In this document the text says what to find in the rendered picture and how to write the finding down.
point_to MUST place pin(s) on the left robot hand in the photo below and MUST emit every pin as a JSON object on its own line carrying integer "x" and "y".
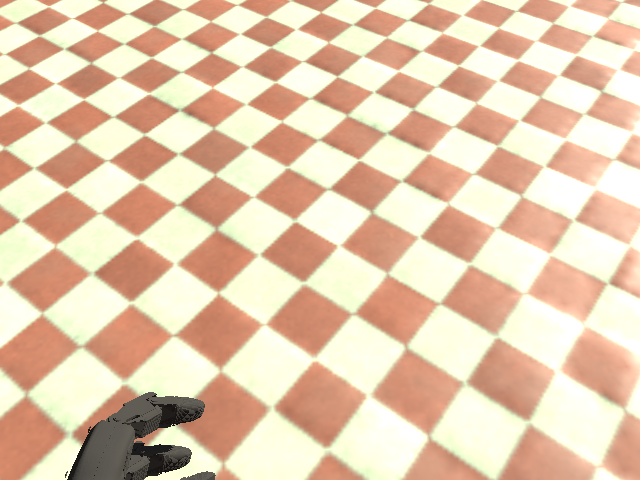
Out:
{"x": 109, "y": 451}

